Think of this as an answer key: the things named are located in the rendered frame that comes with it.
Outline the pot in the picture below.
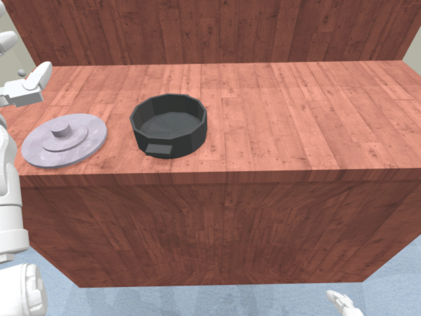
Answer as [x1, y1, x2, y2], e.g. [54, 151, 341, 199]
[130, 93, 207, 159]

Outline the left robot forearm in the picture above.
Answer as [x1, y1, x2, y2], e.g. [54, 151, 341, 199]
[0, 114, 30, 264]

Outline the left robot hand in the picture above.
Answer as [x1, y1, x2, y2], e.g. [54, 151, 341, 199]
[0, 0, 53, 107]

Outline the right robot hand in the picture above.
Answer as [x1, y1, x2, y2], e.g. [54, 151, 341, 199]
[326, 290, 364, 316]

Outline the table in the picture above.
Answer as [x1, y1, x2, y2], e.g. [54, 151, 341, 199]
[0, 0, 421, 288]

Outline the knob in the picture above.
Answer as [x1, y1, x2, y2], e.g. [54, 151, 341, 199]
[50, 120, 72, 138]

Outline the left robot upper arm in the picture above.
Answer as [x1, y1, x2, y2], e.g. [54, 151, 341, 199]
[0, 263, 47, 316]

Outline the lid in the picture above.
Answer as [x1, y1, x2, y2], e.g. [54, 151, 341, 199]
[21, 113, 107, 169]

